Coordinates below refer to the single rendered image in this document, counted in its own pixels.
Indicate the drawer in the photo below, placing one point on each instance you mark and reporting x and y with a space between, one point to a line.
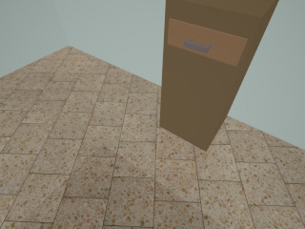
226 47

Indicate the handle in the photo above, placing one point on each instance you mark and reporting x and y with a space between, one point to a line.
195 46

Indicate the cabinet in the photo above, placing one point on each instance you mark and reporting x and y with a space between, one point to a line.
197 91

